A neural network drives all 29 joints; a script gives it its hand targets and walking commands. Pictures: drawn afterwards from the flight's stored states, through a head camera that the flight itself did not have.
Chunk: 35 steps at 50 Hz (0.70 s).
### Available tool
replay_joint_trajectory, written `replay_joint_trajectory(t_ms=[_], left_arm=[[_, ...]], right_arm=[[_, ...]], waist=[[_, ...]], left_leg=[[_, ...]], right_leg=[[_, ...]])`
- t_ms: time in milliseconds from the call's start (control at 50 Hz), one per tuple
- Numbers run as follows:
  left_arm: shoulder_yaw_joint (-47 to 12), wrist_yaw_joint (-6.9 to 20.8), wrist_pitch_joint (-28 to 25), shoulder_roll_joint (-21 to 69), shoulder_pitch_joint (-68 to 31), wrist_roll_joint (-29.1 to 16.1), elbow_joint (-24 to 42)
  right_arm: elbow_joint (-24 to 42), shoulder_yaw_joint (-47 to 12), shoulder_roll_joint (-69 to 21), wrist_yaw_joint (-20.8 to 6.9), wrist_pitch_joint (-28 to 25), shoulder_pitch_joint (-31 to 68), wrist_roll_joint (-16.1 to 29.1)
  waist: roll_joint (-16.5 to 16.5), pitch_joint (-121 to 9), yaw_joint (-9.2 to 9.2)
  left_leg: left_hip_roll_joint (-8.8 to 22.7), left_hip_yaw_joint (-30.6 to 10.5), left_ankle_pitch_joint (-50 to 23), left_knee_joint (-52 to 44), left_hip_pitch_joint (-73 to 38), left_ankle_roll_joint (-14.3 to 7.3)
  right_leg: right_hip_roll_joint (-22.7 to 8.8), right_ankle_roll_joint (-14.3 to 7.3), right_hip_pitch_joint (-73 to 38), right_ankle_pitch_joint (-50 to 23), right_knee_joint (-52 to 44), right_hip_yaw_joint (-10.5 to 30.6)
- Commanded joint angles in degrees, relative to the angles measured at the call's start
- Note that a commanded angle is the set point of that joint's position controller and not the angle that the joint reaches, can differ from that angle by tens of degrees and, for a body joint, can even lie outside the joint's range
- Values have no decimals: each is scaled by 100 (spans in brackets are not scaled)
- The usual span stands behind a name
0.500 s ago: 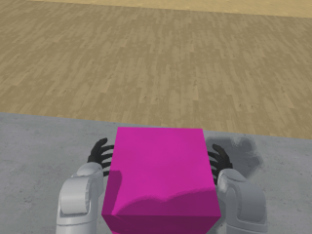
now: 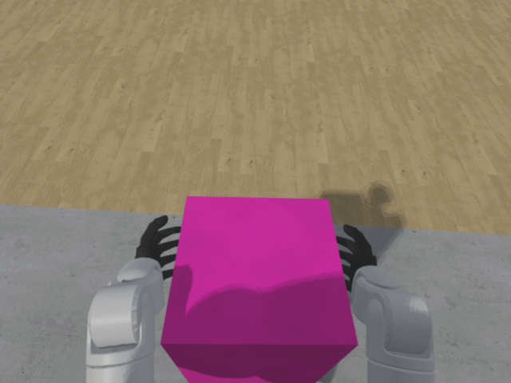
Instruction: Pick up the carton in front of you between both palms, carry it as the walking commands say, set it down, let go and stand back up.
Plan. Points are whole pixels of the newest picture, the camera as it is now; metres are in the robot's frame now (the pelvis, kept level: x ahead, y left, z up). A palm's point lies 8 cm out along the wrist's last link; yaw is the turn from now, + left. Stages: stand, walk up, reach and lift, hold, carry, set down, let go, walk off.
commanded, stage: carry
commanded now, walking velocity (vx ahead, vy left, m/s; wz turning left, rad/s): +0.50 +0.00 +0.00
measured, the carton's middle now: (254, 296) +0.27 -0.01 -0.01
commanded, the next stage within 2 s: none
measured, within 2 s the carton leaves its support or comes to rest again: neither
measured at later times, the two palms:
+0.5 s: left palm (186, 122) +0.60 +0.13 +0.07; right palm (325, 124) +0.62 -0.17 +0.06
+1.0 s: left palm (180, 21) +0.98 +0.18 +0.12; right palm (289, 28) +0.97 -0.12 +0.12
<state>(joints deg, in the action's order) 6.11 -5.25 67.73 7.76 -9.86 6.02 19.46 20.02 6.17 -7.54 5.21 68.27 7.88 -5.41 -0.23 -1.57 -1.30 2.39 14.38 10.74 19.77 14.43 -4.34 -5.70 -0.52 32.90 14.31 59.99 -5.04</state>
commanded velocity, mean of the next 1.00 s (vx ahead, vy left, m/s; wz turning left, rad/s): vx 0.50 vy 0.00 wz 0.00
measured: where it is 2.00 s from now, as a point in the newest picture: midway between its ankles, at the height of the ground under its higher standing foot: (236, 157)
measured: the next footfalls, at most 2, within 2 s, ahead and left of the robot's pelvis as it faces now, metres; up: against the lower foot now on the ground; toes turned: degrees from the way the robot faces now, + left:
right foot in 0.26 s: +0.38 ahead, -0.11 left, +0.00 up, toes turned -10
left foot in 0.76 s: +0.72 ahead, +0.10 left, +0.00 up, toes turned +14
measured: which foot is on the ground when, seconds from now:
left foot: down 0.00-0.30, up 0.32-0.74, down 0.76-1.00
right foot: up 0.00-0.24, down 0.26-0.80, up 0.82-1.00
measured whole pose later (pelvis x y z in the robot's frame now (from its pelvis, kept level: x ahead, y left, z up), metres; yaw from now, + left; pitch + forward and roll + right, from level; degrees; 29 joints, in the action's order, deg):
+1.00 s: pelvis +0.68 +0.03 +0.00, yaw +0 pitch +4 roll -1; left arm 9.1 -5.5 72.0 8.9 -17.8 5.6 29.0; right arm 29.3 9.0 -8.8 5.9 72.7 16.3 -4.7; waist -0.7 0.3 -1.3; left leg 1.4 13.7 11.0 20.9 14.7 -4.9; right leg -5.0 -1.5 32.9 15.2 61.2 -3.6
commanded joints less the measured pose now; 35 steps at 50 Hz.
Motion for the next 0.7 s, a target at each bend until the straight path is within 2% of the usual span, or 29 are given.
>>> replay_joint_trajectory(t_ms=[0,100,180,220,240,260,280,300,320,340,360,380,400,460,560,620,680], left_arm=[[-4267,1360,-118,5561,-2088,-2059,284],[-4229,1325,-4,5268,-1933,-2044,425],[-4170,1397,190,5021,-2066,-2163,450],[-4104,1431,248,4934,-2028,-2189,357],[-4054,1448,266,4898,-2015,-2192,295],[-3995,1462,293,4836,-1986,-2176,275],[-3934,1495,254,4786,-2054,-2142,72],[-3992,1519,236,5013,-1954,-2232,-5],[-4010,1542,200,5155,-2105,-2297,102],[-4076,1558,151,5367,-2203,-2337,148],[-4122,1572,98,5519,-2334,-2376,251],[-4176,1581,50,5612,-2391,-2402,323],[-4210,1593,12,5647,-2401,-2430,390],[-4239,1641,-46,5536,-2184,-2462,452],[-4135,1641,-4,5141,-1931,-2391,592],[-4026,1581,109,4904,-1794,-2269,567],[-3967,1529,218,4760,-1825,-2184,503]], right_arm=[[691,-4246,-5357,-1584,-129,2716,2431],[695,-4136,-4948,-1601,-33,2422,2344],[627,-4042,-4729,-1534,107,2415,2212],[634,-4041,-4649,-1506,168,2557,2193],[624,-4052,-4594,-1490,199,2569,2174],[609,-4053,-4542,-1479,224,2653,2159],[717,-4110,-4623,-1461,284,2750,2199],[671,-4124,-4624,-1471,260,2845,2196],[547,-4170,-4871,-1479,205,2871,2201],[539,-4157,-5067,-1490,134,2879,2208],[490,-4177,-5268,-1493,63,2861,2210],[481,-4200,-5406,-1486,-5,2823,2205],[473,-4224,-5494,-1469,-67,2764,2191],[470,-4297,-5524,-1380,-194,2497,2085],[784,-4345,-5237,-1300,-146,2478,2086],[840,-4313,-4972,-1319,16,2428,2142],[822,-4251,-4768,-1369,165,2512,2224]], waist=[[768,-1879,47],[847,-1199,16],[923,-851,10],[849,-1139,139],[621,-1469,208],[75,-1806,322],[-1556,-2318,328],[-1630,-2116,322],[-1209,-2063,267],[-625,-2120,248],[-210,-2004,218],[-262,-1987,186],[-377,-2012,191],[-605,-1858,204],[-750,-1317,223],[-792,-990,241],[-881,-828,222]], left_leg=[[1409,-1308,-1454,-833,-2231,-292],[1151,-736,-2005,-839,-2128,-246],[1175,-490,-2604,-660,-2076,-120],[1016,-110,-3379,364,-1912,67],[787,85,-3248,1311,-1429,209],[664,-46,-1784,2586,-432,358],[-36,-332,-31,4447,1448,638],[-263,-985,1567,5264,2203,548],[101,-1331,1427,5679,2402,370],[321,-1407,1134,5621,2351,278],[500,-1432,804,5236,2225,263],[569,-1419,566,4829,2019,281],[525,-1302,406,4585,1923,307],[413,-976,142,3773,2133,417],[330,-558,-503,2213,2438,501],[172,-271,-829,1357,2174,398],[94,-140,-1104,877,1574,231]], right_leg=[[-28,38,686,-411,-799,-103],[163,-8,481,-1070,-2399,-566],[271,-181,-181,-1400,-3048,-769],[594,-226,-1353,-1179,-3337,-1075],[769,-225,-2457,-740,-3397,-1224],[-123,-265,-3587,24,-3611,-45],[-1792,-1192,-4924,1146,-4283,2915],[-1895,-1374,-4809,262,-4903,3662],[-1784,-1245,-4639,-594,-4688,2875],[-1632,-1081,-4380,-1257,-4503,2306],[-1513,-891,-3979,-1656,-4520,1744],[-1388,-707,-3700,-1550,-4604,1351],[-1274,-632,-3619,-1499,-4677,1069],[-1076,-625,-3689,-1602,-4842,538],[-835,-688,-3908,-2169,-4917,-36],[-772,-644,-3921,-2525,-4920,-274],[-797,-501,-3988,-3106,-4666,-464]])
